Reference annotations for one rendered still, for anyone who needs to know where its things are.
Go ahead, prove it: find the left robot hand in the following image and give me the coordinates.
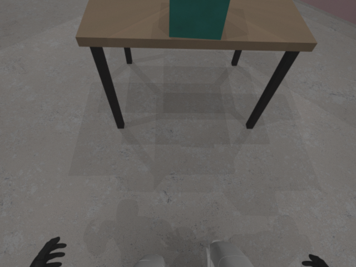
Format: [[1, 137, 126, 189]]
[[30, 237, 67, 267]]

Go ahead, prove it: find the robot left thigh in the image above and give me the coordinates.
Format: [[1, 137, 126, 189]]
[[133, 254, 168, 267]]

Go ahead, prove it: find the robot thigh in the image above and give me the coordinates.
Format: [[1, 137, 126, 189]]
[[204, 241, 254, 267], [133, 254, 168, 267]]

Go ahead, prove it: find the table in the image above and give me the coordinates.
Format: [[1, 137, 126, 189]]
[[75, 0, 317, 129]]

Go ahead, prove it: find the robot right thigh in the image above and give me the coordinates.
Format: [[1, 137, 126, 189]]
[[204, 241, 254, 267]]

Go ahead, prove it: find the carton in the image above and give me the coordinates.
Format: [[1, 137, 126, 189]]
[[169, 0, 230, 40]]

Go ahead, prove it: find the right robot hand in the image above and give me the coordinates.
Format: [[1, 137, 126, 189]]
[[302, 254, 328, 267]]

